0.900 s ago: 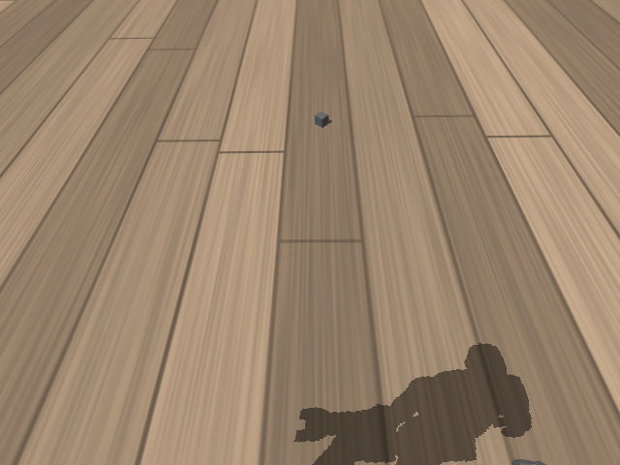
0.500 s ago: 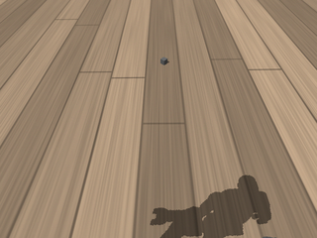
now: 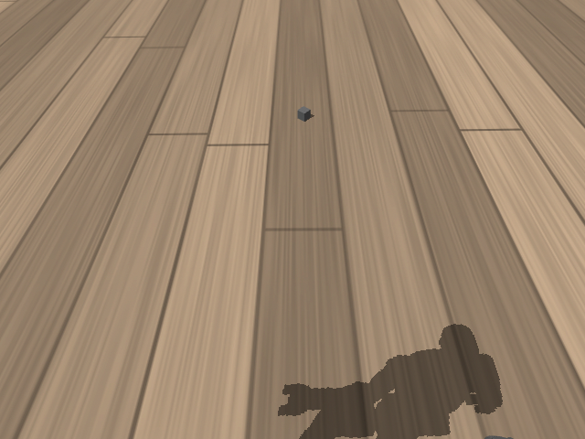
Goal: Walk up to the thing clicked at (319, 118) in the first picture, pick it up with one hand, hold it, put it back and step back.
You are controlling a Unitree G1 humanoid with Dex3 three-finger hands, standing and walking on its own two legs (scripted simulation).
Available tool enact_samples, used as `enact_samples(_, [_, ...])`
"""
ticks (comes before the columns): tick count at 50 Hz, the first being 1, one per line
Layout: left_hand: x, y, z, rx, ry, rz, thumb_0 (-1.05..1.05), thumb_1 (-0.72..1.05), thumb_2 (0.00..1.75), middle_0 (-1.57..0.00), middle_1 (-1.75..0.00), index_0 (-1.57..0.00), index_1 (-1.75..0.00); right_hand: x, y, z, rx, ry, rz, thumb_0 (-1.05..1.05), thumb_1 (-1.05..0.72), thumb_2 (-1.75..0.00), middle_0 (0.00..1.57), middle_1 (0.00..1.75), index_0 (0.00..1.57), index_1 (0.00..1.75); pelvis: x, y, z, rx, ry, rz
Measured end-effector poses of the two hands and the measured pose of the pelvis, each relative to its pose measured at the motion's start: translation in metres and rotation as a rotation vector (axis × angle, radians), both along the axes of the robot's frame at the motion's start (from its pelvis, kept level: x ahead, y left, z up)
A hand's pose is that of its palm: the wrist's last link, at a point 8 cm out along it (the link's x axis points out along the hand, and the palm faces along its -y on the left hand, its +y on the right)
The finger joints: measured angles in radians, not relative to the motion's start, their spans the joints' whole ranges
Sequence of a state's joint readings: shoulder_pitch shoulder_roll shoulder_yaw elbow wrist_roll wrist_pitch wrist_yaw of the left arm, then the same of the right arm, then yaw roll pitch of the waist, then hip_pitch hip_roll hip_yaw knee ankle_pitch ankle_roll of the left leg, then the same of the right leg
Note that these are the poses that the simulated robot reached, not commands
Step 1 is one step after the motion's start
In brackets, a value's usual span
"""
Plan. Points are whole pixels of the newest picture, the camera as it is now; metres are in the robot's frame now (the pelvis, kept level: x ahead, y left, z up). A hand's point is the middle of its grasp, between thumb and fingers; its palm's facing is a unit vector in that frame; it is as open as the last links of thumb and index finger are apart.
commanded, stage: stand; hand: left
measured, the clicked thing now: (304, 113) +1.87 -0.05 -0.75
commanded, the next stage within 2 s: walk up in 0.22 s
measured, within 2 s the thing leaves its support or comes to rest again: neither
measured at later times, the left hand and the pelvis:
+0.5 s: hand (147, 414) +0.17 +0.25 -0.13, palm faces -0.21 -0.88 -0.42, open 7.4 cm; pelvis +0.05 -0.03 -0.01, yaw -11 degrees
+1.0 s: hand (199, 288) +0.40 +0.21 -0.16, palm faces -0.35 -0.83 -0.43, open 7.4 cm; pelvis +0.30 -0.06 -0.03, yaw -21 degrees
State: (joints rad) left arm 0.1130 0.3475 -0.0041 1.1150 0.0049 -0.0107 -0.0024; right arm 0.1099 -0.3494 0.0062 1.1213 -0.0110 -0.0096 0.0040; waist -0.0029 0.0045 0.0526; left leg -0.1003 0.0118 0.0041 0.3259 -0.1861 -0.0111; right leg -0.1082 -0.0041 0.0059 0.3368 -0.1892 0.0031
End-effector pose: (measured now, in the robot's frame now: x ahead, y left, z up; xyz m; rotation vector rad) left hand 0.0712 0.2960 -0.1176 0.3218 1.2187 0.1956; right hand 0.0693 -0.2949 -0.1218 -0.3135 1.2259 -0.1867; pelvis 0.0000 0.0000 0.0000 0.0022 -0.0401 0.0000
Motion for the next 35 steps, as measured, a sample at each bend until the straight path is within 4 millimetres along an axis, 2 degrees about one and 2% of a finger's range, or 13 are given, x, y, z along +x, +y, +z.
enact_samples(12, [-0.001, 0.001, 0.0, -0.008, -0.001, 0.002, 0.0, 0.9, 0.9, -0.21, -0.3, -0.2, -0.3, 0.0, -0.001, 0.002, 0.003, -0.005, -0.001, 0.01, -0.9, -0.9, 0.2, 0.3, 0.2, 0.3, 0.001, 0.0, 0.0, 0.001, 0.003, -0.006])
enact_samples(17, [0.007, 0.01, 0.002, 0.009, 0.056, -0.073, 0.0, 0.9, 0.9, -0.21, -0.3, -0.2, -0.3, 0.006, -0.019, 0.005, 0.008, -0.138, -0.075, 0.01, -0.9, -0.9, 0.21, 0.3, 0.21, 0.3, 0.009, 0.001, -0.007, 0.017, 0.03, -0.1])
enact_samples(20, [0.034, 0.01, 0.011, 0.042, 0.066, -0.137, 0.01, 0.9, 0.9, -0.21, -0.3, -0.2, -0.3, -0.004, -0.037, 0.006, -0.008, -0.166, -0.128, 0.01, -0.9, -0.9, 0.21, 0.3, 0.21, 0.3, 0.018, -0.006, -0.008, 0.017, 0.023, -0.136])
enact_samples(23, [0.073, 0.002, 0.022, 0.058, 0.014, -0.185, 0.01, 0.9, 0.9, -0.21, -0.3, -0.2, -0.3, -0.016, -0.056, 0.002, -0.01, -0.127, -0.166, 0.01, -0.9, -0.9, 0.21, 0.3, 0.2, 0.3, 0.034, -0.019, -0.008, 0.022, 0.016, -0.166])
enact_samples(27, [0.127, -0.018, 0.028, 0.102, -0.073, -0.241, 0.01, 0.9, 0.9, -0.21, -0.3, -0.2, -0.3, -0.016, -0.09, -0.016, -0.01, -0.094, -0.215, 0.01, -0.9, -0.9, 0.21, 0.3, 0.2, 0.3, 0.063, -0.045, -0.023, 0.032, -0.001, -0.21])
enact_samples(30, [0.154, -0.033, 0.024, 0.135, -0.152, -0.232, 0.0, 0.9, 0.9, -0.21, -0.3, -0.2, -0.3, 0.001, -0.11, -0.032, -0.013, -0.077, -0.223, 0.01, -0.9, -0.9, 0.2, 0.3, 0.2, 0.3, 0.082, -0.062, -0.036, -0.008, -0.012, -0.216])
enact_samples(35, [0.167, -0.056, 0.03, 0.111, -0.111, -0.219, 0.0, 0.9, 0.9, -0.21, -0.3, -0.2, -0.3, 0.057, -0.111, -0.018, 0.035, -0.136, -0.211, 0.01, -0.91, -0.9, 0.2, 0.3, 0.2, 0.3, 0.12, -0.072, -0.019, -0.02, -0.028, -0.265])
